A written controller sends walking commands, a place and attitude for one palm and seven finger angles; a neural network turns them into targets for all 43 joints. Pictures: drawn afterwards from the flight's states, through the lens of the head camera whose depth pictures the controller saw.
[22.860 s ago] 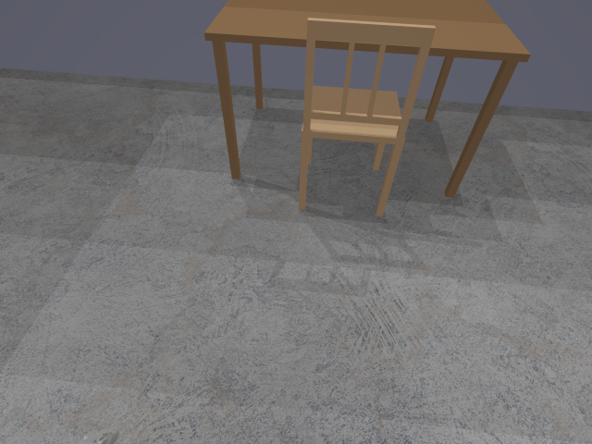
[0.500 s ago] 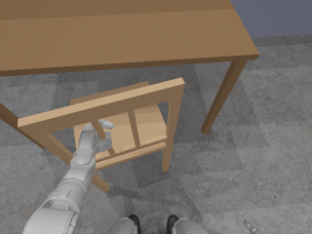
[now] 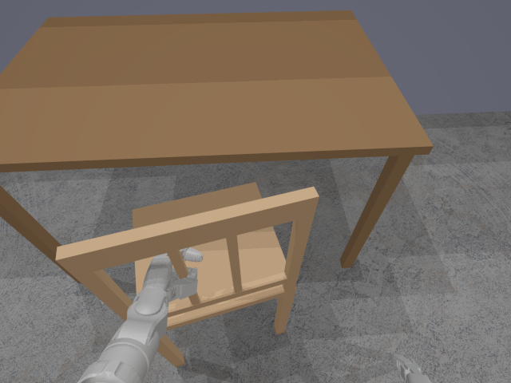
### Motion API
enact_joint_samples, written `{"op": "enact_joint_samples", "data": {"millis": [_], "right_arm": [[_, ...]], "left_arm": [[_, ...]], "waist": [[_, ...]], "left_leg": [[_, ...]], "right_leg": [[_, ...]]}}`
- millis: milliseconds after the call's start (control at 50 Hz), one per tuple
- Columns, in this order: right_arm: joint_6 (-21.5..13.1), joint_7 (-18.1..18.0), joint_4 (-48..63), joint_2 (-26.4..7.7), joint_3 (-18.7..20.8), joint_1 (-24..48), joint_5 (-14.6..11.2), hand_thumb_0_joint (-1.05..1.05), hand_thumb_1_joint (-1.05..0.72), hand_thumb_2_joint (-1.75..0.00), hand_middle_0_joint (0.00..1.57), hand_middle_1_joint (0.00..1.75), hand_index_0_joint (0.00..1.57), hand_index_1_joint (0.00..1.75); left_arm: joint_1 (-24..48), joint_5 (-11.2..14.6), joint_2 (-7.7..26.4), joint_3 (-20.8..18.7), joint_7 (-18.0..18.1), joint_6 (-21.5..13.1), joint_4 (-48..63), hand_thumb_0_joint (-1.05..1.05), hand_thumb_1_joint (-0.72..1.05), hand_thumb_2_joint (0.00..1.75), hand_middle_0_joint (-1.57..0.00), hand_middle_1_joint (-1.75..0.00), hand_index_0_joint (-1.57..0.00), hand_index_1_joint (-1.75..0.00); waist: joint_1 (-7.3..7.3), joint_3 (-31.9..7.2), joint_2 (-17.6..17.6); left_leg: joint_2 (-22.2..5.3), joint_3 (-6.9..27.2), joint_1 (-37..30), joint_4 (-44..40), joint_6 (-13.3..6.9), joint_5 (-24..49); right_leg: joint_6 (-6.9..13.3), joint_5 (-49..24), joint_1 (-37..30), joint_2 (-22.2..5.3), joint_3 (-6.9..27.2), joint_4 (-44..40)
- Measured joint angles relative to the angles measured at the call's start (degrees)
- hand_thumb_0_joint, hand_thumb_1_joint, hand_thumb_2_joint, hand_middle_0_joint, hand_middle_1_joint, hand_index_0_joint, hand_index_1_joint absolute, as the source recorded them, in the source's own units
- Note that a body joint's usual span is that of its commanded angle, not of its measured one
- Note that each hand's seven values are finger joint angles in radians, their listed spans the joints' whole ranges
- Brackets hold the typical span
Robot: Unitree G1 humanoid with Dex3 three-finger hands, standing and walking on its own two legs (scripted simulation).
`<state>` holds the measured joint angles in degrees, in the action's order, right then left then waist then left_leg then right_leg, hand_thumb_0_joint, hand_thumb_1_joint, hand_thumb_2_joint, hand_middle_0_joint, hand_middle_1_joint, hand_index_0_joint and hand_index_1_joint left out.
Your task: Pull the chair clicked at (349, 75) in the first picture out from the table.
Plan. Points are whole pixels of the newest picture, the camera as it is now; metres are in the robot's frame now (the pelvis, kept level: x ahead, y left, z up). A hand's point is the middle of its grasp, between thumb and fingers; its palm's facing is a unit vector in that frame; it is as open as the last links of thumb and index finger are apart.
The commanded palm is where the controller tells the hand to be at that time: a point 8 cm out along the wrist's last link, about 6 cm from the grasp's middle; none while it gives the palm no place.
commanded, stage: stop walking, hand still on the chair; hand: left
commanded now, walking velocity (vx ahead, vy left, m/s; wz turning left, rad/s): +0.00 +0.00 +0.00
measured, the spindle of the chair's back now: (185, 278) +0.32 +0.15 -0.12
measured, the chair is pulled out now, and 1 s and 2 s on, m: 0.11 0.11 0.11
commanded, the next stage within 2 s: open the thumb and straighten the fingers in 0.40 s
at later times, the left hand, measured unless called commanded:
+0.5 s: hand (192, 281) +0.30 +0.13 -0.07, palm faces +0.02 -0.98 -0.17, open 5.2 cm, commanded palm +0.28 +0.18 -0.05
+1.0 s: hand (183, 277) +0.31 +0.15 -0.07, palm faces +0.00 -0.99 -0.17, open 14.2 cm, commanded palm +0.29 +0.20 -0.05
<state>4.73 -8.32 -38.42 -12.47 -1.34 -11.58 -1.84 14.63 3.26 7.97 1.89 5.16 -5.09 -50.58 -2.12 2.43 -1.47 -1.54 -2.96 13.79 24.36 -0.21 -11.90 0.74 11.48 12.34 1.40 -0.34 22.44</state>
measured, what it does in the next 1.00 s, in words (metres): stands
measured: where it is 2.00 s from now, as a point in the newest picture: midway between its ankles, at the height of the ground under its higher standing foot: outside the picture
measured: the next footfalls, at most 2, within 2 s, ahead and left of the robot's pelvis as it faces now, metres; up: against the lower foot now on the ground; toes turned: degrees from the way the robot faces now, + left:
none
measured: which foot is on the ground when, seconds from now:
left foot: down 0.00-1.00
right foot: down 0.00-1.00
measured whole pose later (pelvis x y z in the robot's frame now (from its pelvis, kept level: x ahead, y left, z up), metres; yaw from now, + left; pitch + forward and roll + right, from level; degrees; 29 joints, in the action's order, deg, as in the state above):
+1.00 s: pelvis +0.00 +0.00 -0.04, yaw +2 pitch +8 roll +0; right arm 0.9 -1.2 -34.5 -14.7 -0.3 -14.1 -2.7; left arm 9.9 2.5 9.8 -0.7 1.2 10.3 -30.7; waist -2.9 -5.5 -2.5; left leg -0.7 -1.0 32.5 46.1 -0.7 -21.9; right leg 0.8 22.9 30.7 0.0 -2.4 45.4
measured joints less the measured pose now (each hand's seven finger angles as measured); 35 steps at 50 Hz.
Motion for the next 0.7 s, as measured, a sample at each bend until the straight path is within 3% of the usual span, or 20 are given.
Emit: {"op": "enact_joint_samples", "data": {"millis": [240,520,620,700], "right_arm": [[0.16,0.69,0.19,-0.01,-0.07,0.43,0.35,0.00,-0.90,-0.90,0.20,0.30,0.20,0.30],[0.58,0.83,-0.16,-0.63,0.31,-0.06,0.29,0.00,-0.90,-0.90,0.20,0.30,0.20,0.30],[-1.11,5.81,0.97,-1.22,1.76,-1.28,-0.65,0.00,-0.90,-0.90,0.20,0.30,0.20,0.30],[-2.54,7.95,2.01,-2.34,2.65,-1.95,-0.69,0.00,-0.90,-0.90,0.20,0.30,0.20,0.30]], "left_arm": [[-5.23,0.02,-0.78,0.85,-0.58,0.66,3.96,0.04,0.72,0.80,-0.19,-1.10,-0.49,-1.45],[-7.59,0.32,-0.53,0.43,-0.70,1.08,6.50,0.04,0.71,0.81,-0.20,-1.11,-0.49,-1.45],[-9.07,-0.68,1.00,-0.82,-3.06,4.59,13.13,0.03,0.65,0.78,-0.25,-1.19,-0.49,-1.45],[-9.43,-0.98,1.92,-1.51,-4.08,6.42,17.53,0.02,0.45,0.68,-0.33,-1.29,-0.49,-1.45]], "waist": [[0.83,-1.22,-0.98],[0.51,-0.92,-1.34],[-0.34,-4.61,-0.07],[-0.64,-6.73,0.02]], "left_leg": [[-0.01,0.46,-2.75,-0.73,0.41,-1.71],[-0.37,0.87,-3.74,-0.63,0.84,-2.46],[0.28,1.54,3.86,4.46,0.59,-3.86],[0.35,1.84,9.78,10.59,0.43,-6.29]], "right_leg": [[0.31,1.95,-2.86,0.05,-0.44,-0.63],[0.67,2.72,-4.06,0.42,-0.84,-0.75],[0.96,5.54,4.13,-0.37,-1.61,6.33],[0.83,7.93,9.88,-0.60,-1.91,12.33]]}}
